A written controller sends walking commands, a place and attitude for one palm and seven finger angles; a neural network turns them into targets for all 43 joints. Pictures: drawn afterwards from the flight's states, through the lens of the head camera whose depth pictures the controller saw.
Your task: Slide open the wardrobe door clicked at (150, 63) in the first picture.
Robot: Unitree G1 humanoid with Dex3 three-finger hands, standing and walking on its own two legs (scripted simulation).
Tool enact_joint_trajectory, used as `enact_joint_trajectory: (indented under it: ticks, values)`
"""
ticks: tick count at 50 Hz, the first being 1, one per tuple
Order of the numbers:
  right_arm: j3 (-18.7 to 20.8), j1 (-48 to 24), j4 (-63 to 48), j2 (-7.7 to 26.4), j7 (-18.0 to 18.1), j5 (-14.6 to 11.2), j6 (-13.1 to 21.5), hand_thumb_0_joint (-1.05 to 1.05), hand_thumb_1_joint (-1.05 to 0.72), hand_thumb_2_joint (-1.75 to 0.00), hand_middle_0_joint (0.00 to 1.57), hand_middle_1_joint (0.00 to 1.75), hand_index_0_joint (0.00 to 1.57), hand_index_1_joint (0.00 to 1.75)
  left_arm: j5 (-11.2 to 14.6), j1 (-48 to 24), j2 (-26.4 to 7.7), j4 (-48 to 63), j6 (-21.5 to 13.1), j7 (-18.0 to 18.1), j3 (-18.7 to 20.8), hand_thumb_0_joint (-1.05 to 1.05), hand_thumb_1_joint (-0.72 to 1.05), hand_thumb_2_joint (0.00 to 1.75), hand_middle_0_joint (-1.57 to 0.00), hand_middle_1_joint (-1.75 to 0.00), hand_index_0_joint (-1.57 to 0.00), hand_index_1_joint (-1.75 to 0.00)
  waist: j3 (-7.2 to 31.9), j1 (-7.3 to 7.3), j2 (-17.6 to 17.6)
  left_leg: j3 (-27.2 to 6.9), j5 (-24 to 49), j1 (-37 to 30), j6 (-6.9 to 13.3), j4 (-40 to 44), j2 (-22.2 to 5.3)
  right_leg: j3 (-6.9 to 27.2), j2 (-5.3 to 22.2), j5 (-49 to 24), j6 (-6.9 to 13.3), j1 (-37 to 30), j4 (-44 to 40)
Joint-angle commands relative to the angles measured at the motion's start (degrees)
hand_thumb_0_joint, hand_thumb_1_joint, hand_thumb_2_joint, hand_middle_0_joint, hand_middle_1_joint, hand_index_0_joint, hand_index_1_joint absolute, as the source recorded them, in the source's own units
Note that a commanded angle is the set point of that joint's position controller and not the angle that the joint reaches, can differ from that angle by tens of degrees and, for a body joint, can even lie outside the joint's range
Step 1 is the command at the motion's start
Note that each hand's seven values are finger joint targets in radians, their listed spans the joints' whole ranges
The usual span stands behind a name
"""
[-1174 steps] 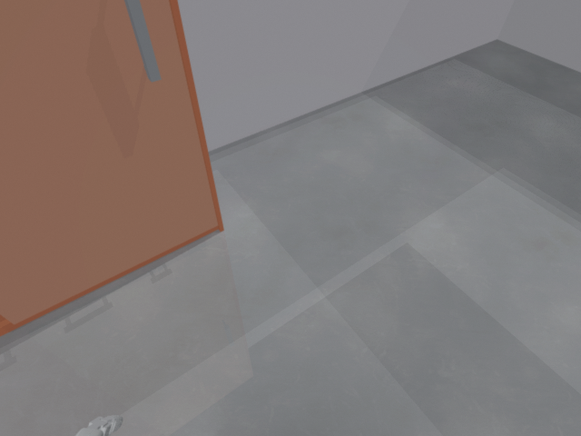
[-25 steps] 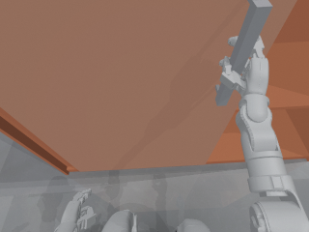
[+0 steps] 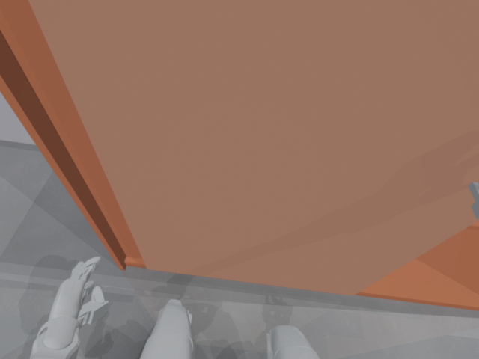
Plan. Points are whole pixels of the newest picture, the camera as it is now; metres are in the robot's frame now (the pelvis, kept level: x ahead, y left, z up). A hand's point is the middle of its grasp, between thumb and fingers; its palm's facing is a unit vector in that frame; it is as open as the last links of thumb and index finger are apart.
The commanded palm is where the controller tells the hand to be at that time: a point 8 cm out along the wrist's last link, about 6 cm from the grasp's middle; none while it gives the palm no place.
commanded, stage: stop walking and hold the door there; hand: right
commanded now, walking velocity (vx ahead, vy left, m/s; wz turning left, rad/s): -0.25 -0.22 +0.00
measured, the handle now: out of the picture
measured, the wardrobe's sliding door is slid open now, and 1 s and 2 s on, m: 0.68 0.68 0.68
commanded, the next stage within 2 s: none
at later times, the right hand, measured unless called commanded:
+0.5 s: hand out of the picture +0.34 -0.36 +0.21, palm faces +0.54 +0.81 -0.24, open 6.7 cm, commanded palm +0.30 -0.38 +0.17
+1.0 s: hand out of the picture +0.34 -0.36 +0.21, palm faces +0.55 +0.80 -0.25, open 6.5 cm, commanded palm +0.30 -0.38 +0.17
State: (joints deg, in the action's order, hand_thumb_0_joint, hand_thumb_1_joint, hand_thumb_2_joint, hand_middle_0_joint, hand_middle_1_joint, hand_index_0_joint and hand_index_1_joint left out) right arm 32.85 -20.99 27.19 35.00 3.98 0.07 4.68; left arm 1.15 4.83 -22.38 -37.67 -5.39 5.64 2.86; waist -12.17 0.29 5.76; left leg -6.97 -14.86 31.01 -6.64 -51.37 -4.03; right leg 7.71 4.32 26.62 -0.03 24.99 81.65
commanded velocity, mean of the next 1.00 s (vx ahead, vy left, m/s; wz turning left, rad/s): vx -0.05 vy -0.01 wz -0.03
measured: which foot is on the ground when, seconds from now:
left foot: down 0.00-0.18, up 0.20-0.46, down 0.48-1.00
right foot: up 0.00-0.16, down 0.18-0.96, up 0.98-1.00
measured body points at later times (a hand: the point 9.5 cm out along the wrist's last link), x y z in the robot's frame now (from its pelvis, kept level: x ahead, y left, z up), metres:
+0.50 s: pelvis -0.02 -0.04 +0.07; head -0.02 -0.05 +0.52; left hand +0.08 +0.21 -0.03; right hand +0.31 -0.40 +0.22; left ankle -0.03 +0.07 -0.67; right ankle +0.01 -0.12 -0.67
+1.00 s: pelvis -0.02 -0.04 +0.07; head -0.02 -0.02 +0.52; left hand +0.07 +0.25 -0.05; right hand +0.31 -0.40 +0.23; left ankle -0.03 +0.07 -0.67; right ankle +0.01 -0.13 -0.67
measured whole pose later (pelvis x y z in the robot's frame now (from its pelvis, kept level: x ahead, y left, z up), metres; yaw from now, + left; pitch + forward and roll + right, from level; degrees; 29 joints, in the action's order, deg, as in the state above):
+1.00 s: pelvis -0.02 -0.04 +0.07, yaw +4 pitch -1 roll +1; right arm 23.8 -21.9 41.7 29.3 7.8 -3.9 11.4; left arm 3.9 15.4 -18.6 -41.6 -1.0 5.4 1.5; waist -0.2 -0.9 4.4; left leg 3.6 -12.7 10.0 1.1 -23.4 1.2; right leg -0.7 0.3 15.7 0.5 16.9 32.4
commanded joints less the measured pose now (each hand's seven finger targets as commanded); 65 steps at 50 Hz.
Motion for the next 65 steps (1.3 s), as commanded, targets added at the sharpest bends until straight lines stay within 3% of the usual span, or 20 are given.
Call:
enact_joint_trajectory:
  ticks: [1, 5, 8, 9, 10, 11, 13, 16, 21, 24, 26, 32, 42, 46, 49, 51, 52, 60, 63, 65]
  values:
    - [9.74, -14.17, -9.44, 23.93, 2.05, -2.39, 5.35, 0.0, -0.9, -0.9, 0.45, 1.4, 0.45, 1.4, 1.59, 3.5, -1.42, 3.4, -1.87, -2.71, 1.74, 0.0, 0.9, 0.9, -0.2, -0.3, -0.2, -0.3, 23.8, -0.65, -35.85, -23.58, -11.73, -15.73, 15.25, 33.22, -15.86, 1.01, -5.88, -3.84, -1.87, 4.86, 7.6]
    - [4.37, -16.03, -15.1, 18.62, 2.13, -1.21, 6.52, 0.0, -0.9, -0.9, 0.45, 1.4, 0.45, 1.4, 2.39, 3.47, -1.93, 3.61, -3.17, -1.02, 2.49, 0.0, 0.9, 0.9, -0.2, -0.3, -0.2, -0.3, 26.55, -0.74, -27.24, -12.66, 7.59, -12.72, 12.73, 28.0, -14.34, -0.91, -4.67, 6.36, 2.19, -10.88, -29.75]
    - [-3.47, -17.3, -20.9, 10.38, 2.45, -0.46, 7.86, 0.0, -0.9, -0.9, 0.45, 1.4, 0.45, 1.4, 1.2, 4.96, -2.49, 3.24, -4.4, 0.83, 1.45, 0.0, 0.9, 0.9, -0.2, -0.3, -0.2, -0.3, 23.7, 0.84, 6.05, 1.16, -4.65, -6.42, 7.59, 7.97, -1.1, -2.9, -0.84, -12.02, 2.45, -20.41, -63.85]
    - [-6.17, -18.04, -23.65, 8.1, 2.85, -0.51, 8.02, 0.0, -0.9, -0.9, 0.45, 1.4, 0.45, 1.4, 0.87, 4.99, -2.37, 4.57, -4.44, 1.15, 1.61, 0.0, 0.9, 0.9, -0.2, -0.3, -0.2, -0.3, 23.95, -0.14, 13.91, 6.04, -13.15, -2.56, 6.2, -5.49, 3.47, 3.73, 7.03, -18.21, 4.62, -20.61, -66.42]
    - [-10.06, -14.61, -19.81, 3.38, 2.82, -0.63, 7.72, 0.0, -0.9, -0.9, 0.45, 1.4, 0.45, 1.4, 0.6, 4.67, -0.57, 3.76, -4.74, 1.19, 0.96, 0.0, 0.9, 0.9, -0.2, -0.3, -0.2, -0.3, 23.25, 1.24, 18.24, 3.97, -15.0, -1.56, 5.97, -18.57, 6.04, 14.97, 11.43, -24.67, 2.13, -16.29, -69.17]
    - [-5.41, -14.66, -20.13, 9.54, 3.36, -0.08, 8.3, 0.0, -0.9, -0.9, 0.45, 1.4, 0.45, 1.4, 0.29, 5.09, -0.91, 3.09, -4.87, 0.79, 1.36, 0.0, 0.9, 0.9, -0.2, -0.3, -0.2, -0.3, 20.19, 1.86, 15.96, -0.27, -11.84, -2.05, 5.67, -25.46, 5.74, 18.09, 13.13, -27.47, 3.72, -12.21, -69.26]
    - [-6.61, -12.37, -18.69, 8.32, 3.59, -0.29, 7.49, 0.0, -0.9, -0.9, 0.45, 1.4, 0.45, 1.4, 1.16, 6.75, -0.65, 1.87, -3.77, 0.12, 1.37, 0.0, 0.9, 0.9, -0.2, -0.3, -0.2, -0.3, 18.91, 1.15, 1.69, 3.05, -7.99, -4.35, 5.29, -20.94, 4.34, 6.28, 8.78, -29.42, 8.58, -13.27, -64.62]
    - [-7.94, -11.79, -17.04, 7.32, 2.99, -0.42, 6.16, 0.0, -0.9, -0.9, 0.45, 1.4, 0.45, 1.4, 1.78, 8.6, -0.7, 1.62, -3.53, 0.08, 0.84, 0.0, 0.9, 0.9, -0.2, -0.3, -0.2, -0.3, 16.1, 1.07, 6.14, 8.18, -8.04, -6.38, 5.18, 2.35, 3.72, -0.75, 7.51, -32.12, 7.43, -19.78, -63.85]
    - [-7.01, -9.11, -12.04, 9.84, 2.9, -1.1, 5.76, 0.0, -0.9, -0.9, 0.45, 1.4, 0.45, 1.4, 1.09, 8.5, -1.59, 2.83, -4.23, -0.54, -0.61, 0.0, 0.9, 0.9, -0.2, -0.3, -0.2, -0.3, 20.16, 0.98, 8.68, 9.21, 4.06, -21.41, 7.02, 36.34, 3.54, 1.36, 6.63, -33.53, 1.74, -23.42, -62.03]
    - [-3.72, -8.53, -8.44, 13.11, 3.14, -1.3, 6.45, 0.0, -0.9, -0.9, 0.45, 1.4, 0.45, 1.4, 1.43, 6.7, -0.72, 3.85, -4.17, -0.18, -0.67, 0.0, 0.9, 0.9, -0.2, -0.3, -0.2, -0.3, 23.33, 1.9, 1.41, 4.6, 15.13, -30.17, 8.88, 33.68, -1.43, -0.91, 4.23, -26.41, -1.01, -16.86, -60.79]
    - [-8.77, -7.69, -5.1, 6.86, 2.66, -2.89, 5.81, 0.0, -0.9, -0.9, 0.45, 1.4, 0.45, 1.4, 2.39, 6.7, -0.79, 3.66, -3.62, 0.0, -0.04, 0.0, 0.9, 0.9, -0.2, -0.3, -0.2, -0.3, 23.11, 1.7, -4.22, 3.28, 11.48, -27.52, 9.16, 32.06, -1.35, -1.44, 4.16, -21.23, -0.05, -17.65, -61.86]
    - [-10.81, -13.57, -0.41, 7.08, 4.03, -1.93, 5.96, 0.0, -0.9, -0.9, 0.45, 1.4, 0.45, 1.4, 2.06, 5.81, -1.52, 3.99, -1.68, 0.51, -0.5, 0.0, 0.9, 0.9, -0.2, -0.3, -0.2, -0.3, 18.14, 1.22, 2.35, 3.63, -1.02, -20.99, 7.96, 32.62, -0.1, 1.52, 5.81, -2.68, 2.52, -13.95, -69.96]
    - [-10.23, -12.92, 7.7, 7.75, 3.26, -1.85, 6.6, 0.0, -0.9, -0.9, 0.45, 1.4, 0.45, 1.4, 2.49, 6.94, -2.76, 3.48, -0.17, 0.55, 0.34, 0.0, 0.9, 0.9, -0.2, -0.3, -0.2, -0.3, 19.42, 0.8, -3.37, 0.13, 11.3, -21.61, 8.67, 34.55, -3.44, -3.2, 2.95, -22.09, 2.22, -15.26, -60.28]
    - [-10.76, -12.5, 9.21, 7.38, 3.05, -2.0, 6.47, 0.0, -0.9, -0.9, 0.45, 1.4, 0.45, 1.4, 2.84, 6.57, -3.09, 3.61, 1.51, 0.14, 0.92, 0.0, 0.9, 0.9, -0.2, -0.3, -0.2, -0.3, 19.6, 0.46, -6.63, -3.98, 28.54, -25.14, 11.16, 32.15, -11.18, -4.19, 1.52, -25.66, 0.89, -11.48, -51.98]
    - [-10.39, -14.35, 9.04, 7.21, 2.54, -2.11, 6.59, 0.0, -0.9, -0.9, 0.45, 1.4, 0.45, 1.4, 3.07, 5.72, -2.64, 4.19, 2.03, -0.29, 0.95, 0.0, 0.9, 0.9, -0.2, -0.3, -0.2, -0.3, 18.46, -1.01, -13.96, -8.06, 37.98, -27.0, 15.26, 31.04, -19.64, -2.46, -1.18, -3.17, 0.04, -1.82, -39.53]
    - [-10.78, -15.71, 8.38, 6.44, 2.31, -2.12, 6.71, 0.0, -0.9, -0.9, 0.45, 1.4, 0.45, 1.4, 2.56, 5.48, -2.66, 3.23, 1.8, -0.16, 0.78, 0.0, 0.9, 0.9, -0.2, -0.3, -0.2, -0.3, 18.5, -0.33, -13.0, -6.36, 39.26, -27.48, 16.36, 29.36, -21.66, -0.93, -0.67, -0.97, -0.13, -1.0, -37.18]
    - [-6.87, -15.27, 8.74, 10.44, 2.65, -1.38, 7.0, 0.0, -0.9, -0.9, 0.45, 1.4, 0.45, 1.4, 2.21, 5.53, -2.36, 3.07, 1.89, 0.03, 0.56, 0.0, 0.9, 0.9, -0.2, -0.3, -0.2, -0.3, 19.17, -0.75, -12.84, -4.03, 38.72, -26.57, 15.27, 28.84, -20.58, -2.17, -1.01, -1.66, -0.39, -1.9, -37.82]
    - [-16.1, -22.34, 0.08, -0.29, 2.54, -1.88, 7.6, 0.0, -0.9, -0.9, 0.45, 1.4, 0.45, 1.4, 1.38, 2.6, 1.03, 4.3, 2.59, 0.67, 0.57, 0.0, 0.9, 0.9, -0.2, -0.3, -0.2, -0.3, 21.77, -0.27, -18.69, 4.64, 26.49, -20.95, 8.79, 21.58, -14.44, -14.13, -2.51, -20.14, -1.92, -15.69, -58.0]
    - [-21.55, -22.38, -1.39, -7.12, 1.78, -1.86, 8.55, 0.0, -0.9, -0.9, 0.45, 1.4, 0.45, 1.4, 1.79, 4.05, -0.31, 4.98, 3.35, 0.11, 1.42, 0.0, 0.9, 0.9, -0.2, -0.3, -0.2, -0.3, 24.13, 0.12, -5.53, 11.65, 11.23, -15.51, 4.86, 13.34, -5.11, -10.4, 4.23, -32.21, 1.69, -18.58, -57.15]
    - [-24.3, -25.58, -5.56, -10.74, 1.27, -2.14, 9.9, 0.0, -0.9, -0.9, 0.45, 1.4, 0.45, 1.4, 1.74, 3.47, 0.01, 5.93, 3.14, -0.65, 0.71, 0.0, 0.9, 0.9, -0.2, -0.3, -0.2, -0.3, 24.54, 1.04, 5.67, 12.89, -13.88, -8.77, 4.42, -0.67, 0.96, 1.96, 10.32, -27.98, 5.68, -17.69, -64.11]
